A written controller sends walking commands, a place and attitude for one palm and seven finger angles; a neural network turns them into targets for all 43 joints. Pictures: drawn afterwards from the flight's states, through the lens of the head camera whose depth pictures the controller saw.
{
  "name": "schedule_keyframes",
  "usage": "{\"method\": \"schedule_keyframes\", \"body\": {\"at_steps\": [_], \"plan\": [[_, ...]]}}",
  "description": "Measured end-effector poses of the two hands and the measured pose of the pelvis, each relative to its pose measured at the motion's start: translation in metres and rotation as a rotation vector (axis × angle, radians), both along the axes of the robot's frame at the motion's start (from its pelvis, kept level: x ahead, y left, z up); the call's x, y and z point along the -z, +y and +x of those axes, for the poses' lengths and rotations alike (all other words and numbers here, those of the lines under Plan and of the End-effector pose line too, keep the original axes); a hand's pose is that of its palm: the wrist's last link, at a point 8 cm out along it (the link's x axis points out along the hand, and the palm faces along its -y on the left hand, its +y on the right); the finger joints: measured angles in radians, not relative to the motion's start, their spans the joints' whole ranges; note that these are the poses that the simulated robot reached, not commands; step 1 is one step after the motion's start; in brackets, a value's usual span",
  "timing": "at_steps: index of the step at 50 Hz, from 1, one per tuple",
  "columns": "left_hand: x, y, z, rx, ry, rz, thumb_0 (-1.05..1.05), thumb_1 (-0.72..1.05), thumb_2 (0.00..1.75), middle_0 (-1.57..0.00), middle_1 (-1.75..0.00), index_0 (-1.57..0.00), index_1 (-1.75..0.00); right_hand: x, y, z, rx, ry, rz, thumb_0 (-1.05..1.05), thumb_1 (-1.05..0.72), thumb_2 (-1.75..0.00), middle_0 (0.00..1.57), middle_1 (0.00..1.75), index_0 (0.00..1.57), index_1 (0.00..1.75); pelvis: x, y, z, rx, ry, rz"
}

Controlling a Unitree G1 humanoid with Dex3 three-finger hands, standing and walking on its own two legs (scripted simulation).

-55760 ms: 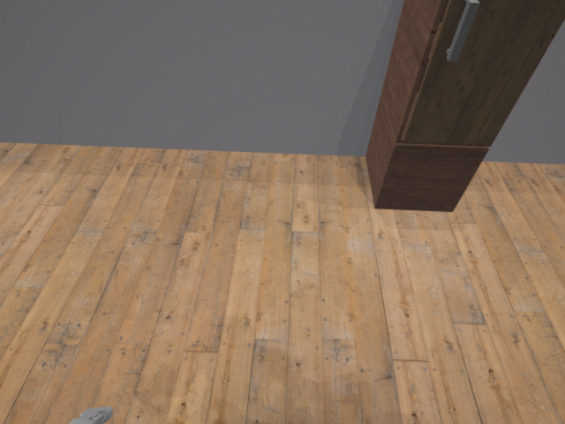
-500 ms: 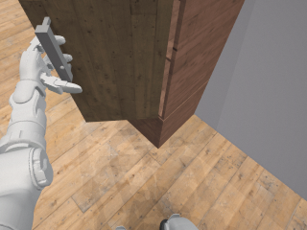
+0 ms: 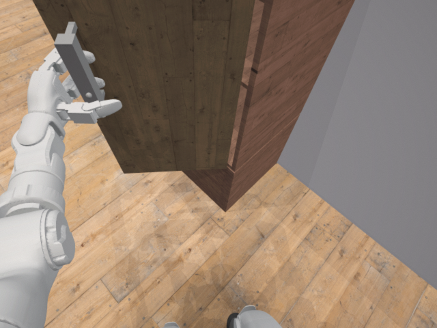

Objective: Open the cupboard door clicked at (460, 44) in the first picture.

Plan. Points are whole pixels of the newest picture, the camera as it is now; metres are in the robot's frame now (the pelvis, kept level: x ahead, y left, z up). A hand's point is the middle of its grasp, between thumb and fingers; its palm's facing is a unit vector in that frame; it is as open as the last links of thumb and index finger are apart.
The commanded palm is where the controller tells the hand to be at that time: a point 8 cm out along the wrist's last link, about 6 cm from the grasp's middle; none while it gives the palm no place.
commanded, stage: close the thumb around the handle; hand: left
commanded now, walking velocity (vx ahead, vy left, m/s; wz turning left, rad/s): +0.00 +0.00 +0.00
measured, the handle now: (86, 72) +0.56 +0.21 +0.11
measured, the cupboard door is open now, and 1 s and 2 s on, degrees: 50 67 94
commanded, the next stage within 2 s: pull the door open along its arc in 0.38 s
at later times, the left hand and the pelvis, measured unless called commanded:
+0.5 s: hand (92, 96) +0.50 +0.19 +0.11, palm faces +0.00 -1.00 -0.01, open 6.4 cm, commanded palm +0.47 +0.24 +0.11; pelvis +0.00 +0.00 +0.00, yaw -1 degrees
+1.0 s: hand (105, 137) +0.41 +0.16 +0.11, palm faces +0.05 -1.00 +0.03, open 6.7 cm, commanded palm +0.34 +0.22 +0.11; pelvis +0.02 +0.00 +0.02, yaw -2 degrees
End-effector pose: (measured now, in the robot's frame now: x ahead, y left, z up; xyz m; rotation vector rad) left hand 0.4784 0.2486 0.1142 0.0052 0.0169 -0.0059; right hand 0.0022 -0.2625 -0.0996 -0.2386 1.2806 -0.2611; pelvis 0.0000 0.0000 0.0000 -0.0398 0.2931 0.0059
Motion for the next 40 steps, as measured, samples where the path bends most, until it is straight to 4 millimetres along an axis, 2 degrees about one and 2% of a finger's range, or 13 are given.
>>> {"method": "schedule_keyframes", "body": {"at_steps": [12, 31, 36, 40], "plan": [[0.002, 0.001, 0.002, 0.005, -0.003, 0.007, 0.0, 0.56, 0.76, -0.37, -1.31, -0.38, -1.31, 0.001, 0.007, -0.001, 0.011, 0.005, 0.013, 0.01, -0.9, -0.9, 0.2, 0.3, 0.21, 0.3, 0.0, 0.004, 0.003, 0.005, 0.001, -0.003], [0.002, -0.009, -0.004, -0.013, -0.005, 0.005, 0.01, 0.66, 0.8, -0.29, -1.31, -0.3, -1.32, 0.002, 0.006, -0.001, 0.017, -0.015, 0.021, 0.01, -0.9, -0.9, 0.2, 0.3, 0.21, 0.3, -0.001, 0.002, 0.0, 0.013, -0.009, 0.003], [0.002, -0.011, -0.013, -0.015, -0.015, 0.003, 0.01, 0.68, 0.78, -0.28, -1.31, -0.29, -1.32, 0.0, 0.004, 0.003, 0.032, -0.033, 0.031, 0.01, -0.9, -0.9, 0.2, 0.3, 0.21, 0.3, -0.003, 0.001, 0.005, 0.025, -0.018, 0.005], [0.003, -0.014, -0.027, -0.004, -0.025, 0.008, 0.01, 0.68, 0.75, -0.28, -1.31, -0.27, -1.31, -0.002, 0.003, 0.016, 0.04, -0.073, 0.043, 0.01, -0.91, -0.9, 0.2, 0.3, 0.21, 0.3, -0.007, 0.0, 0.009, 0.034, -0.034, 0.008]]}}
